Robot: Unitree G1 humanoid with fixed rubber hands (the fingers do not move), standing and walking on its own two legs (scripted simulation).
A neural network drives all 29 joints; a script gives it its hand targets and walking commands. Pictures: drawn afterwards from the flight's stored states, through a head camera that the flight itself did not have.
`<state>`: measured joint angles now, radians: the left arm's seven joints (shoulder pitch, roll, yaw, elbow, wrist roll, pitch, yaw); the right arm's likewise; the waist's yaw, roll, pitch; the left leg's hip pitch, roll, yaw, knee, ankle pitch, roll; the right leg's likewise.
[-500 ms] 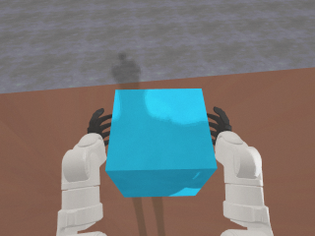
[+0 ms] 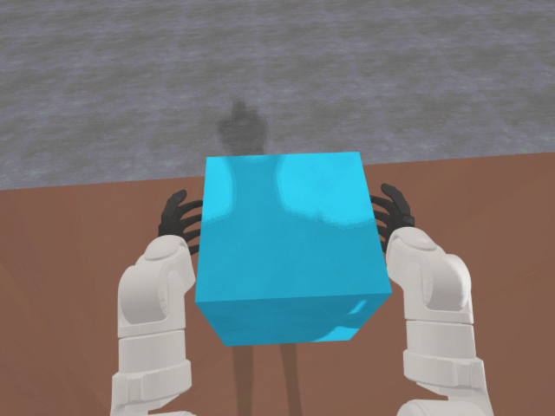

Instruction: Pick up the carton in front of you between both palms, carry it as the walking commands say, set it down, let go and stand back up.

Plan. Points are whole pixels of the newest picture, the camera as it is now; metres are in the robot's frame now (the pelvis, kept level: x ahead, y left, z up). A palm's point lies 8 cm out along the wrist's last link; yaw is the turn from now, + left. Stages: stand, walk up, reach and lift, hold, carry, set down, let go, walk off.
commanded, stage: carry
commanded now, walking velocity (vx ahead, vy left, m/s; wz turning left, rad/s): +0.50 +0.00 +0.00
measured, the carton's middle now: (285, 258) +0.34 +0.00 +0.05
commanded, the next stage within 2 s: none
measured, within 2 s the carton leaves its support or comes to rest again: neither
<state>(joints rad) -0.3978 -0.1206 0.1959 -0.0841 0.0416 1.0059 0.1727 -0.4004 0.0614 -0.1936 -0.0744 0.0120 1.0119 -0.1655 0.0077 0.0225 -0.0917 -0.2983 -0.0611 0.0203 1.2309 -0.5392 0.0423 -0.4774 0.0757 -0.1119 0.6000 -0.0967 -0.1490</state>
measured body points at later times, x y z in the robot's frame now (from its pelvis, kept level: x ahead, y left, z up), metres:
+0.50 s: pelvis +0.29 +0.01 -0.04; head +0.31 +0.02 +0.41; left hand +0.64 +0.16 +0.05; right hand +0.62 -0.15 +0.05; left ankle +0.38 +0.06 -0.76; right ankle +0.14 -0.07 -0.67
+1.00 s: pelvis +0.39 -0.01 -0.04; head +0.38 -0.01 +0.41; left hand +0.72 +0.14 +0.06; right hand +0.72 -0.16 +0.06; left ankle +0.38 +0.06 -0.76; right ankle +0.34 -0.12 -0.76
